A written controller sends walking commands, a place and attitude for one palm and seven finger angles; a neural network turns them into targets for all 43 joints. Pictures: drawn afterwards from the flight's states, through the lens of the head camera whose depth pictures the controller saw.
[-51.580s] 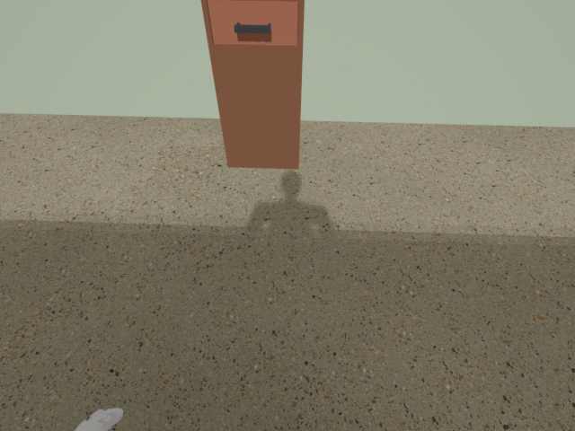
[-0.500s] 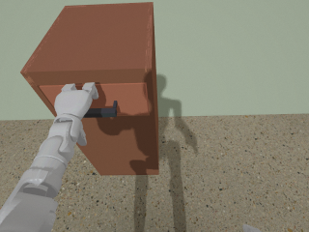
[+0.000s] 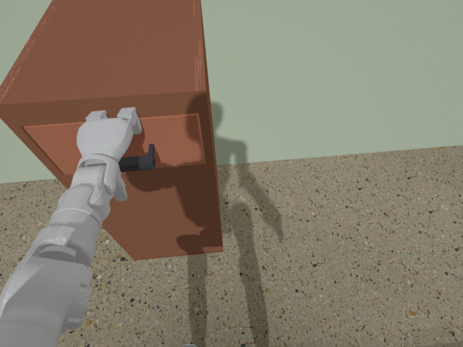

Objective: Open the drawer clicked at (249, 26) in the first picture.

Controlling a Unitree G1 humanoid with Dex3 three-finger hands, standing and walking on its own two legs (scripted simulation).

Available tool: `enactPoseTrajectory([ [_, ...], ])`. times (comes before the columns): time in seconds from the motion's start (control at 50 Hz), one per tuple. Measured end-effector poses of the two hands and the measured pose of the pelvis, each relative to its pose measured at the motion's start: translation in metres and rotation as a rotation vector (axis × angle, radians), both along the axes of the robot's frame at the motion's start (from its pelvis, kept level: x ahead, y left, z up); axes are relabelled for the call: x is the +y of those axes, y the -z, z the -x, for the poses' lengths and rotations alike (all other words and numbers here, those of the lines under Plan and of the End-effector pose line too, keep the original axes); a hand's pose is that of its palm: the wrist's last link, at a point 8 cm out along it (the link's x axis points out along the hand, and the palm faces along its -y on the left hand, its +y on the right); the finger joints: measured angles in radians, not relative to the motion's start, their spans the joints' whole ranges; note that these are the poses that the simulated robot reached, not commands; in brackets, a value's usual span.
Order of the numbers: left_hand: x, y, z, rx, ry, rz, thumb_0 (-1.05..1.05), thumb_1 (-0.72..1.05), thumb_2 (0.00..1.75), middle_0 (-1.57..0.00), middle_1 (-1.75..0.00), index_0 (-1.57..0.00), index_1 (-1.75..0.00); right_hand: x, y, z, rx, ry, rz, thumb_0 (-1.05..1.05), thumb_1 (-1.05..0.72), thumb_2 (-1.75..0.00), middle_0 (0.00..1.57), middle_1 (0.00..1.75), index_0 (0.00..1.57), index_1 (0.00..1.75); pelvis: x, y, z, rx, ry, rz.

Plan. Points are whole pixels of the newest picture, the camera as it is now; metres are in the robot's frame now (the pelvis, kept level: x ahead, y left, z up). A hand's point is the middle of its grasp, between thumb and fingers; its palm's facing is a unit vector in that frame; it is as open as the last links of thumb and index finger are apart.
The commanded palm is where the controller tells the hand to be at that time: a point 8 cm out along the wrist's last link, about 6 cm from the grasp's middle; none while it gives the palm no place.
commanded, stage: move the hooked fingers above the handle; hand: left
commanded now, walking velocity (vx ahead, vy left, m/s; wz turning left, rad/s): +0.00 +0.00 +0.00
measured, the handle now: (122, 157) +0.50 +0.22 -0.01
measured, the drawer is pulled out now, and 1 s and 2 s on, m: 0.00 0.00 0.00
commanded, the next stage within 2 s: none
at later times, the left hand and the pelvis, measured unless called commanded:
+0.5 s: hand (108, 160) +0.46 +0.23 +0.04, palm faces -0.02 -0.06 -1.00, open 13.8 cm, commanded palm +0.45 +0.23 +0.11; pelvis +0.00 +0.01 +0.00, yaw +1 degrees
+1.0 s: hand (95, 163) +0.44 +0.24 +0.06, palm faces -0.07 -0.02 -1.00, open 13.7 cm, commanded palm +0.42 +0.23 +0.11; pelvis +0.00 +0.00 +0.00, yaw +1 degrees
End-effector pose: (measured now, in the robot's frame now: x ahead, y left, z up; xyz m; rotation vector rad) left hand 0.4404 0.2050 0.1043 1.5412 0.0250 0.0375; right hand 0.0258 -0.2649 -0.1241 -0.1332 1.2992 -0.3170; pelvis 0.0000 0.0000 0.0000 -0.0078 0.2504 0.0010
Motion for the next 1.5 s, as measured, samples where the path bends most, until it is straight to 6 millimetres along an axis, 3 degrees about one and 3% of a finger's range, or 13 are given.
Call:
enactPoseTrajectory([
  [0.14, 0.005, -0.003, 0.001, 0.038, -0.026, -0.010, 0.00, -0.49, 0.30, -0.36, -1.22, -0.36, -1.24, 0.004, -0.004, 0.003, -0.036, 0.011, 0.009, 0.00, -0.90, -0.90, 0.20, 0.30, 0.21, 0.30, 0.001, -0.002, 0.007, -0.009, 0.010, 0.000],
  [0.34, 0.047, 0.007, 0.010, 0.096, -0.065, -0.031, 0.00, -0.49, 0.30, -0.33, -1.20, -0.33, -1.21, -0.002, -0.009, 0.008, -0.011, -0.017, 0.057, 0.00, -0.90, -0.90, 0.20, 0.30, 0.21, 0.30, 0.005, 0.000, 0.007, 0.003, -0.007, 0.011],
  [0.48, 0.025, 0.011, 0.003, 0.041, 0.062, 0.026, 0.00, -0.49, 0.30, -0.33, -1.21, -0.33, -1.20, -0.001, -0.010, 0.003, 0.022, -0.048, 0.076, 0.00, -0.90, -0.90, 0.20, 0.30, 0.21, 0.30, 0.012, 0.003, 0.002, 0.018, -0.026, 0.020],
  [0.58, 0.023, 0.012, 0.002, -0.011, 0.042, 0.028, 0.00, -0.49, 0.30, -0.39, -1.24, -0.34, -1.21, 0.007, -0.003, -0.006, 0.006, -0.057, 0.043, 0.00, -0.90, -0.90, 0.20, 0.30, 0.21, 0.30, 0.016, 0.006, -0.001, 0.025, -0.021, 0.022],
  [0.8, 0.023, -0.004, 0.002, 0.001, -0.052, 0.005, 0.00, -0.49, 0.30, -0.36, -1.22, -0.39, -1.23, 0.025, 0.000, -0.024, -0.072, -0.031, -0.031, 0.00, -0.90, -0.90, 0.20, 0.30, 0.21, 0.30, 0.012, 0.000, -0.003, -0.007, 0.004, 0.010],
  [0.96, 0.037, -0.013, 0.014, 0.054, -0.076, -0.019, 0.00, -0.49, 0.30, -0.33, -1.20, -0.34, -1.21, 0.011, -0.006, -0.028, -0.076, -0.050, -0.008, 0.00, -0.90, -0.90, 0.20, 0.30, 0.21, 0.30, 0.006, -0.004, -0.005, -0.033, -0.005, 0.005],
  [1.08, 0.016, 0.004, 0.026, 0.096, 0.037, 0.022, 0.00, -0.49, 0.30, -0.32, -1.20, -0.33, -1.20, -0.003, -0.011, -0.034, -0.073, -0.072, 0.035, 0.00, -0.90, -0.90, 0.20, 0.30, 0.21, 0.30, 0.003, -0.004, -0.004, -0.043, -0.020, 0.005],
  [1.16, 0.005, 0.003, 0.024, 0.019, 0.101, 0.032, 0.00, -0.49, 0.30, -0.32, -1.20, -0.33, -1.20, -0.009, -0.012, -0.038, -0.083, -0.074, 0.056, 0.00, -0.90, -0.90, 0.20, 0.30, 0.21, 0.30, 0.001, -0.001, -0.002, -0.033, -0.020, 0.005],
  [1.28, 0.027, -0.020, 0.009, -0.103, -0.032, -0.013, 0.00, -0.49, 0.30, -0.32, -1.20, -0.33, -1.21, -0.007, -0.006, -0.038, -0.084, -0.058, 0.030, 0.00, -0.90, -0.90, 0.20, 0.30, 0.20, 0.30, -0.002, 0.001, -0.002, -0.011, -0.010, 0.004],
  [1.34, 0.028, -0.021, 0.008, -0.048, -0.080, -0.039, 0.00, -0.49, 0.30, -0.33, -1.21, -0.35, -1.24, -0.002, -0.002, -0.037, -0.074, -0.055, -0.004, 0.00, -0.90, -0.90, 0.20, 0.30, 0.20, 0.30, -0.002, -0.002, -0.004, -0.014, -0.007, 0.003],
  [1.42, 0.030, -0.007, 0.014, 0.102, -0.131, -0.022, 0.00, -0.49, 0.30, -0.33, -1.21, -0.35, -1.23, 0.003, -0.002, -0.036, -0.076, -0.044, -0.026, 0.00, -0.90, -0.90, 0.20, 0.30, 0.21, 0.30, -0.002, -0.005, -0.007, -0.032, -0.002, -0.003],
  [1.5, 0.018, 0.005, 0.019, 0.163, -0.024, 0.018, 0.00, -0.49, 0.30, -0.33, -1.21, -0.34, -1.22, 0.003, -0.007, -0.035, -0.081, -0.049, 0.000, 0.00, -0.90, -0.90, 0.20, 0.30, 0.21, 0.30, -0.002, -0.006, -0.007, -0.043, -0.010, -0.003],
])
